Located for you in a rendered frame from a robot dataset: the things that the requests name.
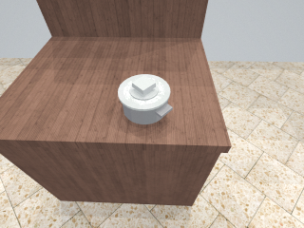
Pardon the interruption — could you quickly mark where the knob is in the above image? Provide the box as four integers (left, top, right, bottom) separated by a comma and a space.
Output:
131, 75, 156, 95

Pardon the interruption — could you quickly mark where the pot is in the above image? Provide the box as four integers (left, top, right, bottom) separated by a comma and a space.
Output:
123, 101, 173, 124

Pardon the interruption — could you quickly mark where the table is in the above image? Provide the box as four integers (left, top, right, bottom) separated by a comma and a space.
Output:
0, 0, 232, 206

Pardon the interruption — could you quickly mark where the lid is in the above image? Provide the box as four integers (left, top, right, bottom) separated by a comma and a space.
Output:
118, 74, 171, 111

